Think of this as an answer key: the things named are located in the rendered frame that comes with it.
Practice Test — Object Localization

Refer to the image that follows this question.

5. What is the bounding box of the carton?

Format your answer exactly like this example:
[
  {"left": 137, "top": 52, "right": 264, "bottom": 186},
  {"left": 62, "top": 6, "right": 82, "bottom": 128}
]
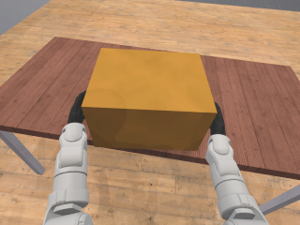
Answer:
[{"left": 81, "top": 48, "right": 218, "bottom": 151}]

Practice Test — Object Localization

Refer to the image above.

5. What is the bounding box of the robot left upper arm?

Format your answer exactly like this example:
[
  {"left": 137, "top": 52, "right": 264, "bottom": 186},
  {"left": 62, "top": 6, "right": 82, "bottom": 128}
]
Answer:
[{"left": 45, "top": 212, "right": 94, "bottom": 225}]

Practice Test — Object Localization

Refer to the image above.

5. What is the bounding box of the table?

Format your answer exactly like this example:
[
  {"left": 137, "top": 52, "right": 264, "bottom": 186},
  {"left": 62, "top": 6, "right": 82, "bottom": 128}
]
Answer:
[{"left": 0, "top": 37, "right": 300, "bottom": 216}]

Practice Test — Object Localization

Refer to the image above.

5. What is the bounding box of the right robot forearm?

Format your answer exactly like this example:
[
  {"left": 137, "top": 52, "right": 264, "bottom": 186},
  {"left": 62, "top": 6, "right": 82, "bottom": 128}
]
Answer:
[{"left": 205, "top": 134, "right": 270, "bottom": 225}]

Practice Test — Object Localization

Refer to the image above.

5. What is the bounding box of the robot left hand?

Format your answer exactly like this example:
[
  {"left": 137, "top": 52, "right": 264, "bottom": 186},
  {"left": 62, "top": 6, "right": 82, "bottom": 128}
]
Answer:
[{"left": 67, "top": 90, "right": 86, "bottom": 124}]

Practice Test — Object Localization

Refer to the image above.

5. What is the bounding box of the left robot forearm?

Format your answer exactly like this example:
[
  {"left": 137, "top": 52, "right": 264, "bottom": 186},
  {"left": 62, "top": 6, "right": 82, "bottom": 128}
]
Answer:
[{"left": 42, "top": 123, "right": 89, "bottom": 225}]

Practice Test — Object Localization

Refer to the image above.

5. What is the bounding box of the robot right hand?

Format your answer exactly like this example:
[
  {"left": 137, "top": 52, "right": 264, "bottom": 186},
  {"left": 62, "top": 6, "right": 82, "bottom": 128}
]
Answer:
[{"left": 210, "top": 101, "right": 226, "bottom": 136}]

